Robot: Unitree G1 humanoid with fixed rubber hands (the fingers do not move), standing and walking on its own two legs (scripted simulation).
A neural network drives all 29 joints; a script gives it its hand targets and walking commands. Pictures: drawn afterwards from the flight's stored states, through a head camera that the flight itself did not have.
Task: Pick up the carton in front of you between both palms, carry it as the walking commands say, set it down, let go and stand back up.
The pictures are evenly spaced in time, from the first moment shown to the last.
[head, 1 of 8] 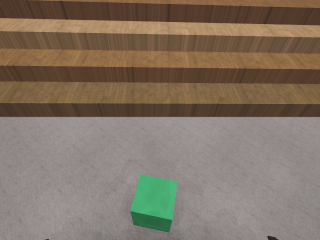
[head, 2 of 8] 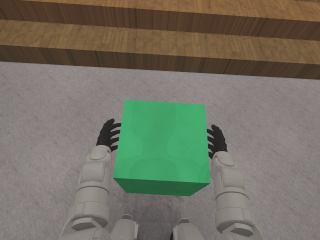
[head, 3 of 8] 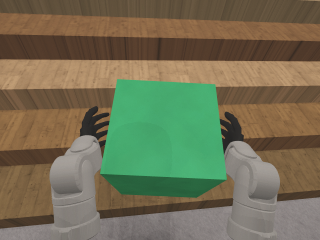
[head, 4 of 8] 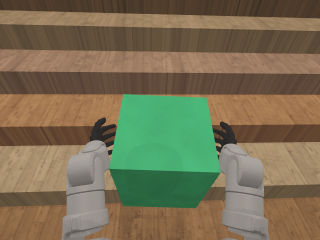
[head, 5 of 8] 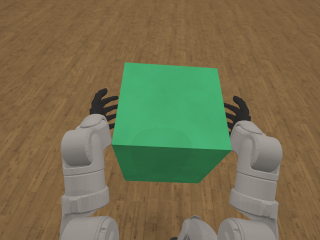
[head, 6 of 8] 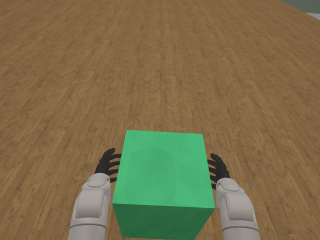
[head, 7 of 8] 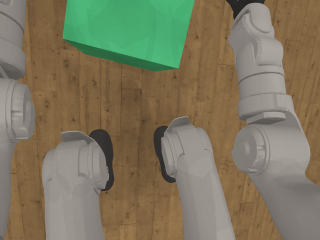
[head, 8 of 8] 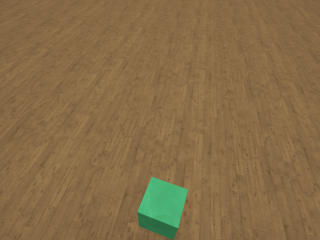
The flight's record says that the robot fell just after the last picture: no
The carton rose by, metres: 2.22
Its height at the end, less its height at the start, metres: +1.45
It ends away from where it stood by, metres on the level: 4.66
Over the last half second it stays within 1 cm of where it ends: yes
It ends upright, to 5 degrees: yes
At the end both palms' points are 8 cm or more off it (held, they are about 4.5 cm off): yes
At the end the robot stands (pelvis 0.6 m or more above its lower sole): yes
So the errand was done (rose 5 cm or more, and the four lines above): yes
